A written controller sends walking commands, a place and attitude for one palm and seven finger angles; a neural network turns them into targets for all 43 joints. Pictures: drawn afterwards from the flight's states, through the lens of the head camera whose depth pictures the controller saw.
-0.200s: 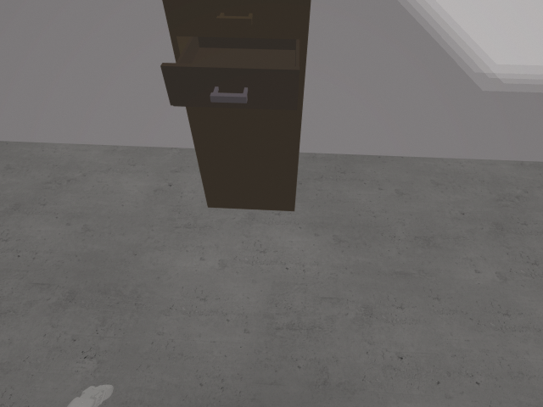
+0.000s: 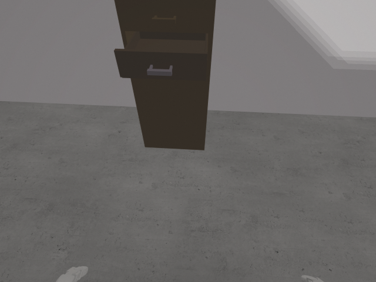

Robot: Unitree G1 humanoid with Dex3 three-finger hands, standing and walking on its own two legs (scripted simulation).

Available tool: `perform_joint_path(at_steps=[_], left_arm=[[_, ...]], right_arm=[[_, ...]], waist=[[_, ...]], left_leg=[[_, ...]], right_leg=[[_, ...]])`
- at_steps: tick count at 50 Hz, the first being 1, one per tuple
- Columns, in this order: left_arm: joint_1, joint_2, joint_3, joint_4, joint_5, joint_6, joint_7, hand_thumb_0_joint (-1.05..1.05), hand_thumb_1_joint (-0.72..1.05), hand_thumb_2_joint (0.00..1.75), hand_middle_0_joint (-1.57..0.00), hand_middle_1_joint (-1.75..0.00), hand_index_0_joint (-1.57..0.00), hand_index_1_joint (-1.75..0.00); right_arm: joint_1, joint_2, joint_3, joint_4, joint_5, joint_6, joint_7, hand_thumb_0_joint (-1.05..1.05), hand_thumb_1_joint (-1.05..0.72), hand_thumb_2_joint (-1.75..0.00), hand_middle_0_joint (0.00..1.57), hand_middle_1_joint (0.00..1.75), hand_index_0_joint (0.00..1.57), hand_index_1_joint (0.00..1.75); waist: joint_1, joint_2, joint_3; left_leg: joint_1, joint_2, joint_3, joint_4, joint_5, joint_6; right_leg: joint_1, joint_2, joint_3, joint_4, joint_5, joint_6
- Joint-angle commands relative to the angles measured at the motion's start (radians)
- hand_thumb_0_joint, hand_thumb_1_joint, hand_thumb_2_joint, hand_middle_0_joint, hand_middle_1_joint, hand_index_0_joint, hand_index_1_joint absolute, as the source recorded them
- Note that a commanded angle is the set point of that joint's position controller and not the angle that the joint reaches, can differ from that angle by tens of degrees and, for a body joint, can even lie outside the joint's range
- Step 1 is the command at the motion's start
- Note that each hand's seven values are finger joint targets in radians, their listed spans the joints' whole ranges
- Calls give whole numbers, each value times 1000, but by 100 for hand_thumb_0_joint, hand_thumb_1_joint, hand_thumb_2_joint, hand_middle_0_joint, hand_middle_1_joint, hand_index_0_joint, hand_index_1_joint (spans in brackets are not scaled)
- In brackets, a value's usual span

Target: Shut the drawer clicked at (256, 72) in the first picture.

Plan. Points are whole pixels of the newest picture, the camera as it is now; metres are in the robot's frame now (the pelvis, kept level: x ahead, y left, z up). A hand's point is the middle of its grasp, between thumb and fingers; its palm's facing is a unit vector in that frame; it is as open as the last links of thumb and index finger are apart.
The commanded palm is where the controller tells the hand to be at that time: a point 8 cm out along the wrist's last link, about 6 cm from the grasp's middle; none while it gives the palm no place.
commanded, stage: stand and wait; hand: left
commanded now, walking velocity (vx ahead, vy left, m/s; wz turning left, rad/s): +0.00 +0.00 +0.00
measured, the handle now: (160, 69) +0.91 +0.17 -0.01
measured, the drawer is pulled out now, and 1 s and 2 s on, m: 0.20 0.20 0.20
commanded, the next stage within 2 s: look at it before walking up in 0.62 s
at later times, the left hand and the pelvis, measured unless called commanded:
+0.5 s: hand out of the picture +0.04 +0.24 -0.15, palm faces -0.02 -0.95 -0.33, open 7.4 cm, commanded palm none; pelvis -0.02 -0.01 +0.00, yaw +0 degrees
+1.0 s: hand out of the picture +0.05 +0.24 -0.15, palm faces -0.02 -0.95 -0.32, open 7.4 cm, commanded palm none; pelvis -0.02 +0.00 +0.01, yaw +0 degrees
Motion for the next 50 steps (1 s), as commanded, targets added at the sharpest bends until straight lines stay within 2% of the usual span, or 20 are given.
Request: perform_joint_path(at_steps=[1,8,15,22,28,31,35,40,50], left_arm=[[-35,223,55,-51,1,-22,14,0,90,90,-20,-30,-20,-30],[-29,216,55,-23,0,-22,11,0,90,90,-20,-30,-20,-30],[-10,211,54,16,-2,-26,11,0,90,90,-20,-30,-20,-30],[-1,207,51,41,-3,-25,12,0,90,90,-20,-30,-20,-30],[2,201,51,51,-2,-25,13,0,90,90,-20,-30,-20,-30],[5,195,50,53,-1,-23,13,0,90,90,-20,-30,-20,-30],[4,194,49,53,1,-23,13,0,90,90,-20,-30,-20,-30],[6,189,50,50,1,-22,13,0,90,90,-20,-30,-20,-30],[15,183,49,54,2,-26,14,0,90,90,-20,-30,-20,-30]], right_arm=[[-36,-194,-50,-51,-4,-25,-12,0,-90,-90,20,30,20,30],[-28,-187,-44,-16,-2,-22,-11,0,-90,-90,20,30,20,30],[-9,-181,-41,21,1,-22,-11,0,-90,-90,20,30,20,30],[5,-179,-37,52,1,-22,-10,0,-90,-90,20,30,20,30],[18,-178,-36,64,2,-24,-11,0,-90,-90,20,30,20,30],[17,-177,-36,67,2,-24,-11,0,-90,-90,20,30,20,30],[24,-173,-35,69,2,-23,-10,0,-90,-90,20,30,20,30],[22,-173,-36,68,2,-25,-10,0,-90,-90,20,30,20,30],[23,-167,-36,70,3,-27,-10,0,-90,-90,20,30,20,30]], waist=[[0,-15,-58],[0,-17,-33],[1,-19,-51],[2,-12,-25],[1,-9,-26],[4,8,-14],[3,-14,-1],[4,9,-10],[3,-6,-26]], left_leg=[[16,98,-67,-64,245,46],[3,96,-68,-90,169,39],[17,102,-74,-98,169,36],[5,105,-78,-116,148,33],[-2,111,-84,-129,158,33],[-5,113,-84,-135,148,34],[-12,109,-87,-140,129,34],[-6,111,-91,-145,137,36],[10,113,-86,-141,170,36]], right_leg=[[21,-113,109,-88,278,-33],[7,-113,125,-136,182,-31],[23,-116,128,-155,174,-31],[14,-115,130,-175,132,-29],[24,-111,121,-172,143,-27],[14,-109,117,-173,127,-24],[3,-107,125,-184,95,-24],[5,-104,119,-177,102,-21],[15,-107,118,-174,154,-20]])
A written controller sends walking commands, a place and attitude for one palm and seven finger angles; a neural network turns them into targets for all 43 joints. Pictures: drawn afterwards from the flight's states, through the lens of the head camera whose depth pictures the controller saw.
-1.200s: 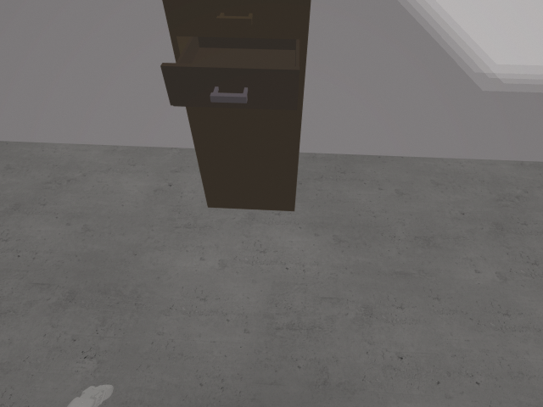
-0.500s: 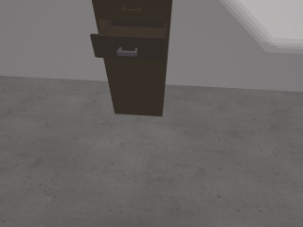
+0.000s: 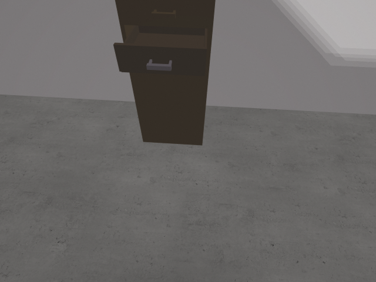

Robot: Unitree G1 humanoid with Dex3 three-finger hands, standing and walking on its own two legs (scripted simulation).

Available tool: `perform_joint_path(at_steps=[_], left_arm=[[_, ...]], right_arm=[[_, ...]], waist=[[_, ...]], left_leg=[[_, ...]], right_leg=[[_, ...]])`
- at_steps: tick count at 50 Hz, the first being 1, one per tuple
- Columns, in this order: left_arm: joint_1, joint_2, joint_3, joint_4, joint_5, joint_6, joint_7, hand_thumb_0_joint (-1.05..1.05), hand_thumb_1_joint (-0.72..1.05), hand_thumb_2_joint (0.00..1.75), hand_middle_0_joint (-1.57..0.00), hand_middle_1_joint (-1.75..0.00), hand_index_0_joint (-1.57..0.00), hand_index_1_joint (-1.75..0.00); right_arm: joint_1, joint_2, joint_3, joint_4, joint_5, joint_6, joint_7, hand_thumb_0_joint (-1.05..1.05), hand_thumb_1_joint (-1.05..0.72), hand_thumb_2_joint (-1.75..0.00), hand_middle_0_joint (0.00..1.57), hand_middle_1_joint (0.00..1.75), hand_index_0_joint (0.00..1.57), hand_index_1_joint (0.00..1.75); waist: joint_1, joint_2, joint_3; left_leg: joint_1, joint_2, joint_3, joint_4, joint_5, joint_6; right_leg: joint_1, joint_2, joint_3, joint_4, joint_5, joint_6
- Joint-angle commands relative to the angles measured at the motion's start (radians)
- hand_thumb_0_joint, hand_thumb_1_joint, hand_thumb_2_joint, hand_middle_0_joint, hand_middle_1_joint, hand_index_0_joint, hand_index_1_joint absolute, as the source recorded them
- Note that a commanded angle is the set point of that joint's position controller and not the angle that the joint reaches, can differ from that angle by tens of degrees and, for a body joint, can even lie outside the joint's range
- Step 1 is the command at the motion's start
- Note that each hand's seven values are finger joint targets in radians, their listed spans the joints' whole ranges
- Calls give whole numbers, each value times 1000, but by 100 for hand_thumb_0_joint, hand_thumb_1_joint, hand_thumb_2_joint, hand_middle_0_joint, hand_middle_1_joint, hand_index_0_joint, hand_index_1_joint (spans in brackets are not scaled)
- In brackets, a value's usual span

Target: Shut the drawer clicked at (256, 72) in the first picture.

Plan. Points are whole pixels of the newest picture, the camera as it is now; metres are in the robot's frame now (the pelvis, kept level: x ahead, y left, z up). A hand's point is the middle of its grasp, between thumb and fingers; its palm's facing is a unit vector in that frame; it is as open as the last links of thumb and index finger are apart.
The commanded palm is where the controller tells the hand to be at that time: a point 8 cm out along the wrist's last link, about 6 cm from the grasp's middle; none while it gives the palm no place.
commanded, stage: look at it before walking up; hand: left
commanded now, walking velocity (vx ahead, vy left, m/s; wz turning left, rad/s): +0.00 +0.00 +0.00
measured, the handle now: (159, 64) +0.93 +0.17 -0.02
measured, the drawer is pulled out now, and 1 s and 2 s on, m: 0.20 0.20 0.20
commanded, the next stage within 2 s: walk to a spot facing it in 0.24 s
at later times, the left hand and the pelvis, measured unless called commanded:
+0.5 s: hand out of the picture +0.06 +0.22 -0.17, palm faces +0.00 -0.96 -0.27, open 7.4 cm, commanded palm none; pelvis +0.02 +0.00 +0.00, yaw +0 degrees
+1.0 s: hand (128, 250) +0.24 +0.18 -0.19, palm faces -0.14 -0.97 -0.20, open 7.3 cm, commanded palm none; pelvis +0.17 +0.00 -0.02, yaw -8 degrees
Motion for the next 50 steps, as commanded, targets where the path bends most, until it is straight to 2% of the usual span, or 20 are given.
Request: perform_joint_path(at_steps=[1,17,18,19,22,25,27,29,30,31,32,33,34,35,36,38,42,46,48,50], left_arm=[[-24,198,37,-57,0,-21,12,0,90,90,-20,-30,-20,-30],[-10,193,36,-48,-1,-24,14,0,90,90,-20,-30,-20,-30],[28,115,22,-28,-3,-16,17,0,90,90,-20,-30,-20,-30],[62,84,14,-15,-1,-7,16,0,90,90,-20,-30,-20,-30],[107,101,29,-13,8,6,5,0,90,90,-20,-30,-20,-30],[180,130,51,-16,9,4,4,0,90,90,-20,-30,-20,-30],[197,124,63,-23,8,-9,8,0,90,90,-20,-30,-20,-30],[179,101,65,-34,6,-17,6,0,90,90,-20,-30,-20,-30],[162,72,63,-39,5,-17,5,0,90,90,-20,-30,-20,-30],[136,24,56,-54,3,-14,0,0,90,90,-20,-30,-20,-30],[94,-38,44,-76,5,-20,-3,0,90,90,-20,-30,-20,-30],[41,-25,48,-103,17,-28,5,0,90,90,-20,-30,-20,-30],[59,-22,53,-91,20,-25,6,0,90,90,-20,-30,-20,-30],[74,-34,54,-77,17,-30,0,0,90,90,-20,-30,-20,-30],[89,-55,55,-67,15,-29,-7,0,90,90,-20,-30,-20,-30],[109,-94,54,-57,13,-17,-16,0,90,90,-20,-30,-20,-30],[46,-127,53,-87,13,-3,-30,0,90,90,-20,-30,-20,-30],[-16,-145,55,-112,8,-9,-33,0,90,90,-20,-30,-20,-30],[66,-129,61,-81,12,-15,-25,0,90,90,-20,-30,-20,-30],[255,-77,76,-23,17,-30,-15,0,90,90,-20,-30,-20,-30]], right_arm=[[-29,-189,-38,-59,-2,-23,-10,0,-90,-90,20,30,20,30],[-34,-185,-36,-50,-2,-24,-13,0,-90,-90,20,30,20,30],[-3,-108,-19,-35,-6,-17,-11,0,-90,-90,20,30,20,30],[31,-71,-11,-23,-9,-8,-9,0,-90,-90,20,30,20,30],[62,-61,-16,-23,-18,0,-1,0,-90,-90,20,30,20,30],[71,-41,-25,-47,-20,-2,2,0,-90,-90,20,30,20,30],[82,-25,-32,-63,-19,-15,4,0,-90,-90,20,30,20,30],[146,1,-33,-52,-13,-31,4,0,-90,-90,20,30,20,30],[208,8,-36,-30,-11,-37,3,0,-90,-90,20,30,20,30],[307,-23,-46,3,-15,-45,-5,0,-90,-90,20,30,20,30],[427,-98,-68,40,-25,-50,-15,0,-90,-90,20,30,20,30],[470,-73,-61,48,-22,-51,-23,0,-90,-90,20,30,20,30],[457,-30,-47,46,-17,-58,-30,0,-90,-90,20,30,20,30],[436,6,-41,40,-11,-66,-35,0,-90,-90,20,30,20,30],[408,16,-39,30,-14,-73,-36,0,-90,-90,20,30,20,30],[397,34,-38,25,-12,-83,-41,0,-90,-90,20,30,20,30],[405,61,-41,41,-12,-91,-47,0,-90,-90,20,30,20,30],[413,55,-51,61,-15,-80,-48,0,-90,-90,20,30,20,30],[409,43,-57,70,-9,-74,-48,0,-90,-90,20,30,20,30],[388,36,-59,65,-3,-69,-40,0,-90,-90,20,30,20,30]], waist=[[2,-3,-43],[3,1,-54],[3,3,-63],[5,-2,-61],[17,-59,42],[36,-158,107],[24,-140,130],[-11,-92,116],[-38,-21,109],[-72,103,106],[-109,304,111],[-108,241,152],[-81,182,183],[-67,108,178],[-47,81,165],[-22,98,136],[-14,113,136],[-20,138,134],[11,140,84],[95,86,-27]], left_leg=[[2,102,-85,-56,95,40],[27,107,-77,-57,148,37],[30,102,-61,-46,103,28],[17,88,-45,-28,-4,25],[-111,43,-15,32,-266,33],[-238,11,56,209,-284,29],[-253,34,71,269,-256,31],[-132,42,82,162,-211,38],[-13,46,71,77,-186,46],[98,133,-73,-26,-170,87],[196,319,-315,-141,-91,166],[203,380,-362,-166,49,206],[186,376,-313,-152,168,215],[181,373,-269,-129,280,233],[180,355,-196,-123,341,225],[171,298,-70,-132,388,194],[174,260,55,-155,419,170],[140,247,139,-106,537,154],[132,260,155,7,680,148],[76,225,174,225,615,112]], right_leg=[[3,-119,120,-76,71,-19],[27,-122,114,-72,159,-19],[30,-122,109,-74,103,-10],[24,-117,113,-71,-36,-10],[-21,-127,180,-115,-360,-41],[-12,-209,306,-192,-508,-109],[-20,-260,350,-197,-430,-159],[-81,-228,262,-109,-274,-153],[-154,-168,184,-18,-216,-127],[-262,-60,73,178,-177,-78],[-436,33,-74,458,-262,-30],[-529,0,-17,609,-353,-34],[-561,-45,24,688,-302,-33],[-562,-69,23,724,-261,-34],[-556,-86,21,750,-225,-27],[-534,-85,-3,754,-141,-15],[-521,-83,-67,579,-45,-14],[-359,-33,-138,339,2,-38],[-216,-6,-147,289,24,-63],[43,10,-150,175,98,-74]])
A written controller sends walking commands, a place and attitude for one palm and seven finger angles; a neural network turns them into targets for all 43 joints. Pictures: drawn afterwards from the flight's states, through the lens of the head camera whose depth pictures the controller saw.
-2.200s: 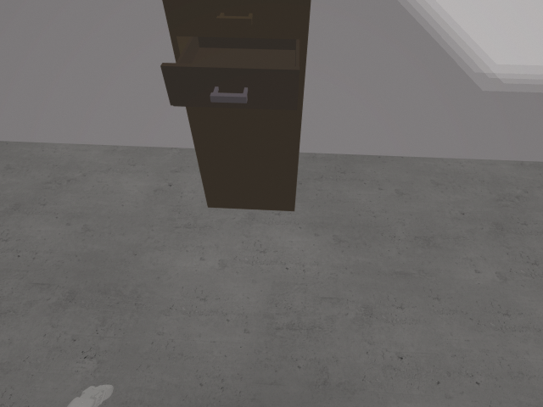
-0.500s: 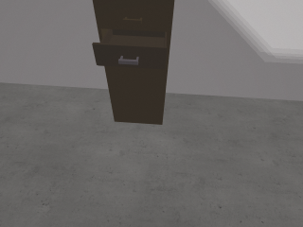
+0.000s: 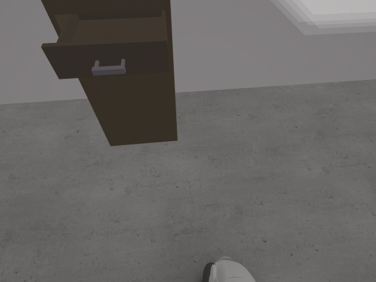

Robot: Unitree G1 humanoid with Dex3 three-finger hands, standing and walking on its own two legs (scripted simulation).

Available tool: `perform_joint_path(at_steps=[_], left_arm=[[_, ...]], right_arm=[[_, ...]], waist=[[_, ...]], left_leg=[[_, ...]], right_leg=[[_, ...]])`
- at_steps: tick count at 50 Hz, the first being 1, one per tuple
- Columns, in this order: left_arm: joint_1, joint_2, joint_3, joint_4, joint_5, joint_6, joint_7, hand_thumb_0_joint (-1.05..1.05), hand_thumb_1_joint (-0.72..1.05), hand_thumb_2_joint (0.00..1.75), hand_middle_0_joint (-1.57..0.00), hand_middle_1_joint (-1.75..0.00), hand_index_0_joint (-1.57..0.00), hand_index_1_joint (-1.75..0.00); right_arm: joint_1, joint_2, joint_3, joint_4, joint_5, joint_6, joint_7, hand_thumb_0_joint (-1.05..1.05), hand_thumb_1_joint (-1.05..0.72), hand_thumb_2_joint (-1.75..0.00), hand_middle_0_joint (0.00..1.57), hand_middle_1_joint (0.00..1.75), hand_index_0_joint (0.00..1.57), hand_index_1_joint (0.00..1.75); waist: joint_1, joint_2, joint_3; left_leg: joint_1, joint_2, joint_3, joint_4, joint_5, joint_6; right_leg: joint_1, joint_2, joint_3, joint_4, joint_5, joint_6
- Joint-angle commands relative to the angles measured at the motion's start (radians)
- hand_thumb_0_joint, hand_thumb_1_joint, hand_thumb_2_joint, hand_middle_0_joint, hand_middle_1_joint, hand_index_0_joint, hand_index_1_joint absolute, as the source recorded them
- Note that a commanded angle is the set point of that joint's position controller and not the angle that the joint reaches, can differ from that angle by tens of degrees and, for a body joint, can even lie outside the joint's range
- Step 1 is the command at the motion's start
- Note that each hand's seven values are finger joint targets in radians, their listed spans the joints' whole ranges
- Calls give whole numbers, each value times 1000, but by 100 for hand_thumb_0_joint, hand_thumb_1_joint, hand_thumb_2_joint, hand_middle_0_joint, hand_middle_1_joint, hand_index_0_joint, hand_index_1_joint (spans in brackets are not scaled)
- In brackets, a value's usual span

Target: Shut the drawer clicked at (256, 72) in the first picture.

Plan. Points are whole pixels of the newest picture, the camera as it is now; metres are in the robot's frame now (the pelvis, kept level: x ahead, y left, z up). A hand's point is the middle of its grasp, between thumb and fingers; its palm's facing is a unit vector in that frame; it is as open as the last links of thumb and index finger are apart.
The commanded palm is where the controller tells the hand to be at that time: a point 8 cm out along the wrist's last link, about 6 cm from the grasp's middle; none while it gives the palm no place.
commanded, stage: take the last steps up to it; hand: left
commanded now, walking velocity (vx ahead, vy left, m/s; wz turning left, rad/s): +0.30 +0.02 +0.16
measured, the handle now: (109, 66) +0.73 +0.28 +0.00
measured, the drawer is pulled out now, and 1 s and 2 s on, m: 0.20 0.20 0.20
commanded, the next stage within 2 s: come to a stop and stand still in 0.88 s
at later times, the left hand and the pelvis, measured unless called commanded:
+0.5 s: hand out of the picture +0.10 +0.16 -0.16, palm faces +0.21 -0.97 -0.14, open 7.3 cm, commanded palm none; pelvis +0.16 +0.01 +0.02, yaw +6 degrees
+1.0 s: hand (106, 198) +0.34 +0.24 -0.15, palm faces +0.14 -0.97 -0.20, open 7.3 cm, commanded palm none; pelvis +0.29 +0.05 +0.02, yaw +6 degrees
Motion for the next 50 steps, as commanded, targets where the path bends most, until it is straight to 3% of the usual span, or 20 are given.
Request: perform_joint_path(at_steps=[1,2,3,4,6,9,11,19,24,26,28,29,30,31,34,35,37,41,46,50], left_arm=[[332,118,32,42,11,-53,15,0,90,90,-20,-30,-20,-30],[410,215,56,48,6,-62,28,0,90,90,-20,-30,-20,-30],[396,241,57,49,-16,-57,32,0,90,90,-20,-30,-20,-30],[296,206,52,26,-17,-55,35,0,90,90,-20,-30,-20,-30],[140,118,21,-17,-11,-58,44,0,90,90,-20,-30,-20,-30],[107,65,-1,-21,-3,-71,42,0,90,90,-20,-30,-20,-30],[122,62,-1,-13,0,-77,43,0,90,90,-20,-30,-20,-30],[228,82,7,18,4,-85,34,0,90,90,-20,-30,-20,-30],[289,106,13,46,8,-79,33,0,90,90,-20,-30,-20,-30],[284,111,16,50,9,-71,32,0,90,90,-20,-30,-20,-30],[265,95,13,54,2,-65,31,0,90,90,-20,-30,-20,-30],[267,61,3,45,-3,-65,25,0,90,90,-20,-30,-20,-30],[256,1,-11,13,-6,-67,17,0,90,90,-20,-30,-20,-30],[188,40,-3,-16,1,-67,25,0,90,90,-20,-30,-20,-30],[177,17,5,21,2,-57,15,0,90,90,-20,-30,-20,-30],[201,0,5,38,4,-50,12,0,90,90,-20,-30,-20,-30],[248,-21,3,53,6,-33,15,0,90,90,-20,-30,-20,-30],[211,-16,1,40,6,-13,16,0,90,90,-20,-30,-20,-30],[66,0,-2,-11,3,-8,16,0,90,90,-20,-30,-20,-30],[-19,-5,-6,-46,0,-14,22,0,90,90,-20,-30,-20,-30]], right_arm=[[24,-158,-34,-41,11,-14,6,0,-90,-90,20,30,20,30],[86,-96,-26,-65,21,-15,13,0,-90,-90,20,30,20,30],[31,-115,-32,-83,22,-4,13,0,-90,-90,20,30,20,30],[-18,-111,-38,-86,19,0,19,0,-90,-90,20,30,20,30],[-77,-84,-36,-98,2,15,25,0,-90,-90,20,30,20,30],[-40,-56,-35,-85,-9,47,31,0,-90,-90,20,30,20,30],[-34,-54,-39,-90,-12,55,36,0,-90,-90,20,30,20,30],[-290,-95,-50,-206,-13,45,63,0,-90,-90,20,30,20,30],[-381,-97,-43,-248,-10,27,71,0,-90,-90,20,30,20,30],[-356,-103,-43,-245,-9,21,69,0,-90,-90,20,30,20,30],[-216,-127,-46,-197,-13,9,58,0,-90,-90,20,30,20,30],[-83,-200,-63,-162,-19,1,45,0,-90,-90,20,30,20,30],[38,-313,-88,-136,-18,-1,34,0,-90,-90,20,30,20,30],[66,-301,-81,-126,-9,9,22,0,-90,-90,20,30,20,30],[-130,-174,-44,-162,-2,-9,12,0,-90,-90,20,30,20,30],[-154,-143,-38,-162,1,-19,9,0,-90,-90,20,30,20,30],[-148,-139,-36,-159,1,-28,4,0,-90,-90,20,30,20,30],[-130,-149,-33,-138,3,-28,3,0,-90,-90,20,30,20,30],[-81,-153,-37,-108,-7,-16,5,0,-90,-90,20,30,20,30],[-47,-146,-39,-85,-16,1,5,0,-90,-90,20,30,20,30]], waist=[[180,-19,-195],[174,-256,-328],[163,-185,-330],[135,-126,-228],[64,-20,-74],[11,-35,-42],[-3,-58,-52],[61,-65,2],[92,-69,-12],[75,-76,-14],[10,-36,-70],[-45,111,-144],[-67,357,-197],[-79,229,-169],[6,78,-78],[31,54,-75],[51,85,-99],[65,74,-70],[37,92,-3],[9,103,25]], left_leg=[[-350,139,-32,465,620,89],[-571,-19,-25,828,-56,48],[-615,-16,-166,1012,-148,73],[-648,34,-197,1055,-53,78],[-637,90,-218,999,74,71],[-569,91,-192,878,142,45],[-576,92,-180,813,177,34],[-699,93,-143,497,228,16],[-620,53,-93,328,165,38],[-525,31,-68,261,148,53],[-268,-4,-38,119,203,68],[-57,100,-193,48,197,116],[82,345,-537,-60,272,204],[76,396,-587,-90,379,258],[-153,294,-350,-117,508,216],[-189,262,-277,-124,610,197],[-191,225,-200,-124,732,182],[-183,217,-181,-154,723,201],[-182,222,-185,-157,646,218],[-217,226,-191,-108,637,210]], right_leg=[[605,-69,106,-154,128,-67],[763,-371,555,-255,201,-194],[687,-431,654,-381,104,-234],[563,-400,588,-429,-58,-210],[288,-350,430,-470,-104,-153],[156,-277,229,-509,-14,-108],[153,-259,182,-531,-27,-105],[333,-278,166,-570,-77,-120],[418,-291,140,-496,49,-119],[395,-276,115,-447,54,-105],[303,-203,28,-255,114,-57],[174,-126,-32,-4,72,-10],[-70,-4,-79,302,-336,39],[-158,-16,36,460,-378,23],[-109,-100,108,523,-167,28],[-68,-104,101,503,-113,40],[-41,-88,94,474,-73,57],[-74,-86,94,394,-27,67],[-65,-88,72,177,-26,65],[39,-57,48,3,-73,47]])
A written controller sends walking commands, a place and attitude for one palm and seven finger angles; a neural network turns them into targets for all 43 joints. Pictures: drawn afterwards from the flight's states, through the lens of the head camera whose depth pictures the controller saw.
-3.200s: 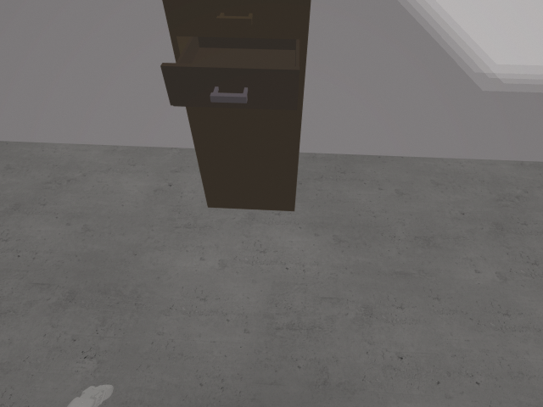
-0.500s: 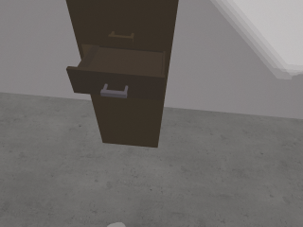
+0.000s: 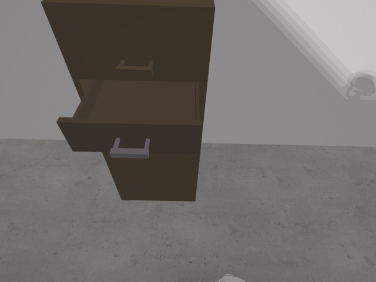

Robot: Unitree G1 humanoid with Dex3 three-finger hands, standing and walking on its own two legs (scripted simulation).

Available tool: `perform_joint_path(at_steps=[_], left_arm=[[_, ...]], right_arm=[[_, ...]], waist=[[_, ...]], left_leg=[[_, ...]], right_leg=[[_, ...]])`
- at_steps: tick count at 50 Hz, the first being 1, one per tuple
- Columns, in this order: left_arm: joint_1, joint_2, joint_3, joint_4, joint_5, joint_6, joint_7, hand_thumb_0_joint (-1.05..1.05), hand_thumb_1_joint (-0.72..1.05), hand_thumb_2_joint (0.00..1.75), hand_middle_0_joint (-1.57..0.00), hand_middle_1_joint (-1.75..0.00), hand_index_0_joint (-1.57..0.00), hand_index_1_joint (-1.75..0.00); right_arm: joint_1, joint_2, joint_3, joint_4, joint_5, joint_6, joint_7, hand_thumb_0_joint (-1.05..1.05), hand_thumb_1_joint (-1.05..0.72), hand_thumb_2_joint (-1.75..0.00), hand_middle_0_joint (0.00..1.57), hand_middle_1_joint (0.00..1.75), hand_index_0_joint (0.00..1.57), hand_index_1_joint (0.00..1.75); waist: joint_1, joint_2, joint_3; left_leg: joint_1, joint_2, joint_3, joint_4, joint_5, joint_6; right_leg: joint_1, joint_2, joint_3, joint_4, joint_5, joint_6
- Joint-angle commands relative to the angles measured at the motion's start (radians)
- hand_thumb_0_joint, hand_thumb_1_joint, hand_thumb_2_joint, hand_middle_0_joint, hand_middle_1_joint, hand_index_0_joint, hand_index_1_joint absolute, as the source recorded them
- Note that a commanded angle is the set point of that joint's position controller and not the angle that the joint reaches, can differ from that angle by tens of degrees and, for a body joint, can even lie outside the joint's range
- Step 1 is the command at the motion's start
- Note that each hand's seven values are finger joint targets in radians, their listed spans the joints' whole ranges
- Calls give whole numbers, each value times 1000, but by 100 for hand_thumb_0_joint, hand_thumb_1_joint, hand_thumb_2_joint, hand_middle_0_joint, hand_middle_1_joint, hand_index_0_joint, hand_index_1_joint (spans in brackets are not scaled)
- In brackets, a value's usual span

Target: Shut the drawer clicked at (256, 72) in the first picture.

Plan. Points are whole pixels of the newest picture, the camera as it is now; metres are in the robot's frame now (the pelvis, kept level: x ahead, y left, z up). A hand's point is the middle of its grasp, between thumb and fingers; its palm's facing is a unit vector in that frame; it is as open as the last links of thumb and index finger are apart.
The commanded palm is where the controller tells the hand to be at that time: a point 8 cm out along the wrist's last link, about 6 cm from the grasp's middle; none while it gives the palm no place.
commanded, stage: come to a stop and stand still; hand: left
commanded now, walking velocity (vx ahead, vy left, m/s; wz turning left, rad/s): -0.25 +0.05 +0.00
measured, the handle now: (131, 147) +0.46 +0.18 -0.01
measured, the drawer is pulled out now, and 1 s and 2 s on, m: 0.20 0.20 0.20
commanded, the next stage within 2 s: look again from close up in 1.76 s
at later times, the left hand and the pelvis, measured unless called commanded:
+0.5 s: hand out of the picture +0.04 +0.18 -0.17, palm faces +0.13 -0.96 -0.26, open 7.3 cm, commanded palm none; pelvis -0.02 -0.02 +0.00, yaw +2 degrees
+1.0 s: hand out of the picture -0.05 +0.16 -0.18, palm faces +0.00 -0.99 -0.16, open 7.4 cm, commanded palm none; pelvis -0.04 -0.01 +0.00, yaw +0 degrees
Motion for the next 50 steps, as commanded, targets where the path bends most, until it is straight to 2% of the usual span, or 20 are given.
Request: perform_joint_path(at_steps=[1,3,4,5,7,16,22,26,27,28,29,30,32,35,39,46,47,48,49,50], left_arm=[[-4,-1,-13,-51,-2,-14,2,0,90,90,-20,-30,-20,-30],[120,24,-9,-9,-2,-25,13,0,90,90,-20,-30,-20,-30],[187,88,0,9,-2,-37,23,0,90,90,-20,-30,-20,-30],[192,147,5,10,-9,-43,31,0,90,90,-20,-30,-20,-30],[146,175,9,-19,-12,-31,36,0,90,90,-20,-30,-20,-30],[19,150,37,-88,-2,-1,58,0,90,90,-20,-30,-20,-30],[-12,187,44,-119,17,20,41,0,90,90,-20,-30,-20,-30],[-24,184,35,-92,9,36,34,0,90,90,-20,-30,-20,-30],[-23,150,23,-84,0,41,29,0,90,90,-20,-30,-20,-30],[-2,76,7,-90,-14,45,21,0,90,90,-20,-30,-20,-30],[-2,33,4,-105,-18,48,16,0,90,90,-20,-30,-20,-30],[4,59,15,-122,-8,44,6,0,90,90,-20,-30,-20,-30],[82,82,29,-64,9,41,-11,0,90,90,-20,-30,-20,-30],[160,69,22,-18,1,23,-21,0,90,90,-20,-30,-20,-30],[108,84,19,-33,5,18,-16,0,90,90,-20,-30,-20,-30],[32,21,-11,-47,-3,15,-15,0,90,90,-20,-30,-20,-30],[43,10,-16,-40,-6,11,-12,0,90,90,-20,-30,-20,-30],[177,55,-40,47,-8,2,23,0,90,90,-20,-30,-20,-30],[253,89,-43,14,2,3,16,0,90,90,-20,-30,-20,-30],[318,109,-29,23,7,-10,16,0,90,90,-20,-30,-20,-30]], right_arm=[[63,-135,-24,-16,-11,-4,-10,0,-90,-90,20,30,20,30],[48,-117,-18,-11,-1,1,-14,0,-90,-90,20,30,20,30],[63,-93,-13,-17,9,0,-11,0,-90,-90,20,30,20,30],[109,-71,-12,-20,19,13,-5,0,-90,-90,20,30,20,30],[109,-69,-29,-21,25,42,-14,0,-90,-90,20,30,20,30],[-4,-97,-57,-79,-1,121,14,0,-90,-90,20,30,20,30],[-2,-115,-53,-114,0,105,29,0,-90,-90,20,30,20,30],[178,-100,-36,-53,0,83,25,0,-90,-90,20,30,20,30],[210,-121,-35,-43,-5,75,17,0,-90,-90,20,30,20,30],[185,-179,-44,-56,-19,64,9,0,-90,-90,20,30,20,30],[53,-246,-50,-120,-18,66,-4,0,-90,-90,20,30,20,30],[-26,-254,-41,-158,-19,63,-10,0,-90,-90,20,30,20,30],[-138,-218,-29,-161,-15,41,-11,0,-90,-90,20,30,20,30],[-65,-193,-20,-135,3,15,-20,0,-90,-90,20,30,20,30],[83,-179,-31,-76,-2,11,-27,0,-90,-90,20,30,20,30],[132,-163,-30,-25,-14,13,-30,0,-90,-90,20,30,20,30],[116,-167,-31,-26,-15,16,-29,0,-90,-90,20,30,20,30],[-86,-256,-39,-79,-4,8,-4,0,-90,-90,20,30,20,30],[-120,-140,-19,-139,-11,25,18,0,-90,-90,20,30,20,30],[-150,-124,-13,-165,-24,27,27,0,-90,-90,20,30,20,30]], waist=[[5,140,102],[66,65,22],[80,-45,-63],[49,-145,-128],[32,-102,-121],[28,-68,-75],[24,-178,-66],[-49,-151,-52],[-64,-33,-22],[-57,249,44],[-25,385,198],[9,240,245],[70,184,155],[53,147,55],[-15,177,30],[-44,204,41],[-38,231,29],[67,325,48],[100,155,66],[127,44,80]], left_leg=[[-89,287,-152,-30,496,129],[-149,223,-116,118,420,57],[-242,163,-94,210,212,5],[-291,80,-64,286,-136,-43],[-257,66,-106,502,-351,-54],[-360,66,-185,783,-140,-86],[-245,37,-111,507,-187,-66],[29,-19,-38,107,-120,-32],[35,10,-97,-21,-138,-20],[-56,196,-389,-211,-413,29],[-308,393,-589,-353,-578,63],[-424,430,-598,-374,-538,102],[-389,299,-445,-305,-404,46],[-181,221,-310,-220,-185,41],[-30,277,-370,-183,-140,77],[-39,306,-363,-133,89,146],[-60,296,-348,-112,120,142],[-374,290,-204,28,43,78],[-512,144,-145,82,-348,18],[-503,42,-85,236,-287,-9]], right_leg=[[83,27,-13,-172,-2,-19],[331,27,9,-362,220,-9],[502,-72,127,-362,527,-26],[564,-246,271,-378,825,-106],[447,-310,245,-405,1013,-210],[210,-247,191,-555,287,-181],[145,-201,218,-686,-234,-126],[26,-103,158,-690,-380,-33],[-8,-51,107,-559,-383,-2],[-108,59,30,-266,-326,28],[-173,96,36,-42,-185,16],[-137,59,119,50,-125,-7],[-88,90,144,189,-5,-6],[-145,111,105,305,75,7],[-238,73,111,284,35,14],[-57,39,47,-53,-140,8],[3,48,29,-112,-164,6],[232,-22,98,-98,-9,-64],[309,71,23,-232,-158,-41],[278,20,151,-353,-208,-55]])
